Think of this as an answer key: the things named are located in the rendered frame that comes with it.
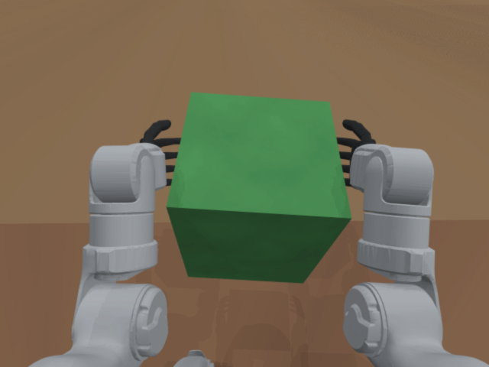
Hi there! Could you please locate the robot right forearm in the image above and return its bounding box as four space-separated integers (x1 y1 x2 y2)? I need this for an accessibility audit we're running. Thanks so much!
350 144 443 335

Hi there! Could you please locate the right robot upper arm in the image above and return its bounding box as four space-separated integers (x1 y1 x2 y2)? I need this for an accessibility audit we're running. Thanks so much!
343 282 489 367

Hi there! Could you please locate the robot left hand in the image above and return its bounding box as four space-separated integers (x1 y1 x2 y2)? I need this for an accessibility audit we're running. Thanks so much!
140 120 181 186

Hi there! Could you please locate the robot right hand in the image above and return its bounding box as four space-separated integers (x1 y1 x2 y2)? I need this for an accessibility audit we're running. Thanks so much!
336 119 376 188

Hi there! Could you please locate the left robot upper arm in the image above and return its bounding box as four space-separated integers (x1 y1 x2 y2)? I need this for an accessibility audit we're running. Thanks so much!
28 283 168 367

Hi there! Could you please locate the robot left forearm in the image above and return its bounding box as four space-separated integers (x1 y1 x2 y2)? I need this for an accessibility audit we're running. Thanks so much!
72 143 167 342

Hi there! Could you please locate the robot left shin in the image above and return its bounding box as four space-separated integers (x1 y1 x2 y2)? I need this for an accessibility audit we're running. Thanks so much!
188 350 206 358

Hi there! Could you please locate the carton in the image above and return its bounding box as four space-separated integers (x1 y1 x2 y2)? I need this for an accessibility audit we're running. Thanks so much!
167 93 351 284

